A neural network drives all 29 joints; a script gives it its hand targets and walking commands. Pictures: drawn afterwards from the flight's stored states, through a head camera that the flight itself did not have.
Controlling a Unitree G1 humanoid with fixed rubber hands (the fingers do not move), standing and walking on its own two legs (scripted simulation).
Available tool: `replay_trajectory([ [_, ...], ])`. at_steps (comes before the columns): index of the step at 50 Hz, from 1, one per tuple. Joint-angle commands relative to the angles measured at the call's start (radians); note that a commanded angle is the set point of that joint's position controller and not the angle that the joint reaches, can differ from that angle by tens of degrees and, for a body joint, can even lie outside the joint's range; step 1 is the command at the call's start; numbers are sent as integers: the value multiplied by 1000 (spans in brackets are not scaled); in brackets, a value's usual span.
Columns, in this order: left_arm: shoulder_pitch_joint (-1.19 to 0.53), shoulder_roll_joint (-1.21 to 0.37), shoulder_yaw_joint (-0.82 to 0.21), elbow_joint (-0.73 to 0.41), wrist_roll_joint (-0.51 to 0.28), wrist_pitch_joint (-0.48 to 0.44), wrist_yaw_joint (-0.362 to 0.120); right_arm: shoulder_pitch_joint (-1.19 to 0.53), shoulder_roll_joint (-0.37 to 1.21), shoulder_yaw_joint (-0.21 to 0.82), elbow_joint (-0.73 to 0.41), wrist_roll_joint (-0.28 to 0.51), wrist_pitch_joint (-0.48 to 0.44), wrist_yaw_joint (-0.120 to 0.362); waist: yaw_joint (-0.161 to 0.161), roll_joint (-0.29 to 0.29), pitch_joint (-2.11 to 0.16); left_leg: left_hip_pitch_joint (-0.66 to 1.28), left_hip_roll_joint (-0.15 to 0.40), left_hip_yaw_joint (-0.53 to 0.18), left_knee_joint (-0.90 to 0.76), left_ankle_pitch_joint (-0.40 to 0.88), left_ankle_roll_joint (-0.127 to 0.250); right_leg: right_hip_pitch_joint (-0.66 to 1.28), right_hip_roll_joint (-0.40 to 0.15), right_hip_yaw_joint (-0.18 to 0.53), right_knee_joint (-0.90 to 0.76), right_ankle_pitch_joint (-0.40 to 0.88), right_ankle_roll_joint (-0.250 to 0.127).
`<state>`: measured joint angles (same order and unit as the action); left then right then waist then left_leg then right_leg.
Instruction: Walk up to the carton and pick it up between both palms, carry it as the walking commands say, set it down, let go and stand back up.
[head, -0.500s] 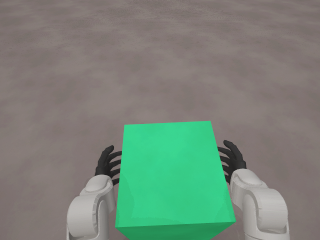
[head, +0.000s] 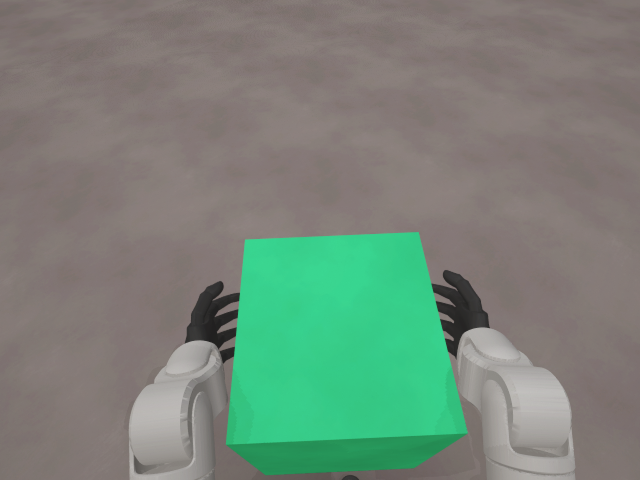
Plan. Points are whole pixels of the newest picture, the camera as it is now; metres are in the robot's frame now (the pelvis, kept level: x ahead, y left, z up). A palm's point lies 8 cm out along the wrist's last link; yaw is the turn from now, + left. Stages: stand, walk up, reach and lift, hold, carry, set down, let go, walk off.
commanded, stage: carry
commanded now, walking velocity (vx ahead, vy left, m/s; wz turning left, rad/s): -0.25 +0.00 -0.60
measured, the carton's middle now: (336, 363) +0.25 +0.00 +0.02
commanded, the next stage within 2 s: none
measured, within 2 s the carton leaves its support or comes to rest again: neither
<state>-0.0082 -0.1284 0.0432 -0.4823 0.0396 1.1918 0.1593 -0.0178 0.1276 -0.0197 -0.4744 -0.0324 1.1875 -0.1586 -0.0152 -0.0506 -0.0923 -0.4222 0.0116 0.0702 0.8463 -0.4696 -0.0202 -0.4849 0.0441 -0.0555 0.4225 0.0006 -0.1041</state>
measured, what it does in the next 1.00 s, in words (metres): walks backwards, turning right: left foot, then right foot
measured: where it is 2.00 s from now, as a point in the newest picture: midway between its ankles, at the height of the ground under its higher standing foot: outside the picture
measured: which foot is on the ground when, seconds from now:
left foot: up 0.00-0.08, down 0.10-0.40, up 0.42-0.68, down 0.70-1.00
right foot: down 0.00-0.10, up 0.12-0.38, down 0.40-0.72, up 0.74-1.00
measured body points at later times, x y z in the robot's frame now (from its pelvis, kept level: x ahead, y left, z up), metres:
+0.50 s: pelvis -0.13 -0.02 -0.01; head -0.11 -0.03 +0.44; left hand +0.17 +0.03 +0.06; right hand +0.07 -0.24 +0.06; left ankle -0.08 +0.11 -0.68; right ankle -0.12 -0.14 -0.73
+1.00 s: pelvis -0.27 +0.05 +0.00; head -0.25 +0.07 +0.45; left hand +0.03 +0.03 +0.09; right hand -0.14 -0.21 +0.10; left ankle -0.15 +0.10 -0.73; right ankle -0.38 -0.06 -0.67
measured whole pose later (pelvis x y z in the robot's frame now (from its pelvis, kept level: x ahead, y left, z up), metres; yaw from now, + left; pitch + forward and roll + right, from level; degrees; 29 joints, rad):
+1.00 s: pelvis -0.27 +0.05 +0.00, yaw -36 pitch +3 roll -4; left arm -0.04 -0.13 0.01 -0.54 0.04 1.22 0.17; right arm 0.03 0.13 -0.03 -0.55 -0.03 1.16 -0.14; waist 0.03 0.01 -0.08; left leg -0.43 0.18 0.20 0.59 -0.20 0.03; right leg -0.46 -0.02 -0.04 0.98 -0.45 0.05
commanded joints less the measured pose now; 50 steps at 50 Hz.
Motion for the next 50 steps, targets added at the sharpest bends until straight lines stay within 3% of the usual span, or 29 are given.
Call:
replay_trajectory([
  [1,-388,-783,-589,-167,-272,-33,-143,-385,868,633,-139,277,-37,107,15,-145,-285,134,-66,63,-164,-23,12,247,-213,282,-313,-264,177],
  [3,-364,-771,-604,-165,-271,-32,-145,-351,856,621,-131,270,-37,103,19,-173,-307,275,-68,105,-364,-9,24,256,-167,240,-332,-194,241],
  [4,-356,-763,-614,-157,-268,-29,-142,-331,848,611,-116,267,-34,103,15,-148,-301,366,-49,117,-503,26,30,221,-125,196,-308,-186,280],
  [5,-354,-752,-622,-148,-263,-25,-139,-313,838,600,-103,264,-31,103,8,-54,-275,464,18,62,-589,62,36,128,-75,152,-229,-180,296],
  [6,-341,-753,-629,-144,-271,-21,-144,-316,814,582,-98,248,-34,104,-7,253,-249,365,289,-182,-611,12,117,48,-2,52,117,-297,293],
  [7,-381,-742,-631,-170,-269,-20,-142,-317,796,582,-119,249,-29,112,-4,397,-151,160,541,-322,-646,166,225,-72,15,-17,508,-535,232],
  [8,-426,-748,-621,-186,-272,-22,-139,-362,804,606,-147,274,-24,125,12,265,-82,85,579,-228,-616,396,263,-141,-55,16,725,-539,189],
  [9,-436,-753,-625,-167,-283,-20,-138,-368,797,596,-149,265,-21,127,21,171,-71,74,485,-112,-548,564,241,-132,-70,37,855,-511,162],
  [10,-435,-766,-634,-148,-288,-18,-138,-373,794,585,-153,254,-23,126,29,139,-92,116,400,-8,-465,716,198,-140,-71,48,900,-454,146],
  [12,-424,-793,-659,-155,-301,-15,-135,-377,792,561,-176,248,-27,118,38,189,-128,208,316,88,-341,920,127,-108,-46,-11,766,-395,151],
  [18,-378,-771,-647,-126,-303,6,-125,-278,744,527,-145,215,-22,96,-1,332,-217,308,358,71,-193,988,97,24,-27,-132,214,-333,149],
  [19,-360,-772,-637,-105,-300,7,-126,-272,740,525,-131,211,-22,95,12,285,-244,266,343,108,-120,916,47,130,-50,-109,46,-162,151],
  [20,-345,-772,-626,-88,-295,3,-128,-266,736,526,-119,211,-23,95,16,184,-256,130,310,113,-49,671,-8,273,-117,-22,-22,35,149],
  [21,-341,-764,-612,-78,-291,-6,-130,-289,746,548,-134,215,-25,95,14,-103,-256,-175,219,107,97,-14,-69,489,-330,240,61,758,87],
  [22,-347,-779,-605,-75,-299,-22,-132,-353,779,605,-189,246,-31,104,22,-386,-313,-277,128,58,242,-285,-99,495,-452,419,123,1119,-55],
  [23,-338,-794,-598,-107,-302,-33,-131,-352,813,618,-160,268,-33,115,18,-255,-320,-259,132,-29,330,-251,-100,477,-411,347,135,972,-63],
  [25,-359,-842,-589,-128,-267,-55,-138,-421,895,669,-158,314,-48,137,18,-122,-294,-230,113,-51,387,-99,-75,357,-348,278,83,497,-32],
  [28,-376,-894,-594,-176,-247,-79,-140,-452,946,686,-209,353,-76,156,18,-99,-282,-139,81,-29,273,18,-62,229,-290,257,-12,4,5],
  [32,-329,-836,-607,-192,-237,-72,-130,-384,889,672,-189,325,-66,150,34,-143,-296,7,-2,-4,-30,5,-26,194,-291,350,-128,-152,12],
  [34,-322,-804,-625,-189,-239,-61,-126,-336,857,643,-160,303,-57,144,35,-170,-305,141,-24,14,-237,25,-9,161,-260,355,-157,-181,57],
  [35,-329,-794,-638,-185,-246,-55,-125,-309,849,627,-142,292,-53,142,23,-134,-302,253,-8,18,-401,79,0,112,-212,310,-126,-198,103],
  [36,-336,-785,-647,-177,-249,-47,-124,-301,838,608,-128,280,-50,138,23,-14,-272,335,77,-70,-534,66,20,23,-140,254,-39,-257,139],
  [37,-359,-787,-667,-194,-263,-39,-129,-285,802,571,-110,253,-53,139,-6,383,-203,237,419,-412,-631,113,160,-158,6,80,324,-450,186],
  [38,-416,-780,-669,-213,-271,-36,-128,-295,791,572,-132,252,-51,144,11,390,-134,127,569,-380,-623,333,231,-205,-33,19,606,-579,166],
  [39,-433,-783,-667,-204,-288,-33,-129,-304,787,568,-143,248,-50,145,22,231,-126,60,500,-274,-584,412,228,-133,-55,53,767,-548,156],
  [40,-432,-798,-672,-180,-303,-31,-133,-301,782,552,-148,235,-51,143,29,136,-110,40,411,-161,-557,409,195,-117,-57,73,878,-476,150],
  [41,-434,-810,-680,-163,-309,-28,-135,-296,782,537,-140,223,-52,140,29,128,-109,63,348,-70,-524,400,157,-130,-55,86,947,-402,141],
  [44,-424,-808,-692,-160,-312,-10,-126,-306,764,507,-160,219,-44,127,26,198,-100,129,284,21,-473,386,92,-130,-27,46,869,-378,161],
  [50,-384,-776,-666,-149,-286,17,-100,-280,740,512,-149,230,-19,111,1,317,-208,263,368,-44,-422,565,145,-28,-29,-81,408,-493,153],
])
